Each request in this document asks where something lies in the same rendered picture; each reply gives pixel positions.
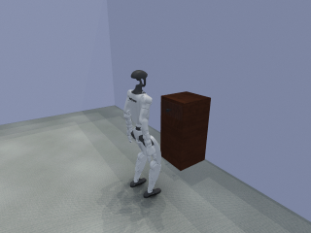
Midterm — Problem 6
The robot left upper arm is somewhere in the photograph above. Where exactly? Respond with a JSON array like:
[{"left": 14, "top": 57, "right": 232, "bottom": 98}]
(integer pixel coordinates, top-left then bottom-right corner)
[{"left": 123, "top": 89, "right": 133, "bottom": 116}]

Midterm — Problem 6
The robot right upper arm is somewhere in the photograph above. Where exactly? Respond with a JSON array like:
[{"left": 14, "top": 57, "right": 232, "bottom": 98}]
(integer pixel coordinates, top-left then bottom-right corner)
[{"left": 138, "top": 94, "right": 153, "bottom": 125}]

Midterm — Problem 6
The robot left hand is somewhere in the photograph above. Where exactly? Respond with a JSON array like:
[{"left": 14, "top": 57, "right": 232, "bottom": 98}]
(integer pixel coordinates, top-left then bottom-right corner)
[{"left": 126, "top": 128, "right": 136, "bottom": 143}]

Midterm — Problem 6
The robot right hand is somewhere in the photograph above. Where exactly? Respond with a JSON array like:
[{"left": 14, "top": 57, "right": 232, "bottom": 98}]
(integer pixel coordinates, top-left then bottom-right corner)
[{"left": 146, "top": 146, "right": 156, "bottom": 163}]

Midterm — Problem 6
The cabinet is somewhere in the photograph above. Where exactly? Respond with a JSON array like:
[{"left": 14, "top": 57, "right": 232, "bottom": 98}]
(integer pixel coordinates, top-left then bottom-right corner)
[{"left": 160, "top": 91, "right": 211, "bottom": 171}]

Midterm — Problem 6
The drawer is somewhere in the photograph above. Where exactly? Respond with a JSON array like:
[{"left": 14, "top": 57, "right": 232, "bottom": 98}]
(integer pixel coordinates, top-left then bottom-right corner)
[{"left": 161, "top": 99, "right": 183, "bottom": 121}]

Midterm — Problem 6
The right robot shin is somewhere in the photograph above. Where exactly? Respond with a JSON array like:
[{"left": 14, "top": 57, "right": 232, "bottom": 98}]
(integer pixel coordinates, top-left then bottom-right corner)
[{"left": 148, "top": 163, "right": 161, "bottom": 193}]

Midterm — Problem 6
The robot right forearm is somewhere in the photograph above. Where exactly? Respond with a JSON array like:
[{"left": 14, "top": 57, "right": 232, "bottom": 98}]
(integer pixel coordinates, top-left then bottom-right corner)
[{"left": 140, "top": 118, "right": 152, "bottom": 148}]

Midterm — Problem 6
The right robot thigh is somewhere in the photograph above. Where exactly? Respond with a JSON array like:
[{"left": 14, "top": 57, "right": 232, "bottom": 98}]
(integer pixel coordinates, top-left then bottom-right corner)
[{"left": 141, "top": 135, "right": 161, "bottom": 170}]

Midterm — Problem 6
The robot left forearm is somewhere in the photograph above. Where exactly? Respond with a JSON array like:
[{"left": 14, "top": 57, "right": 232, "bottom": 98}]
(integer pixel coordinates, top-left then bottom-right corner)
[{"left": 123, "top": 113, "right": 133, "bottom": 130}]

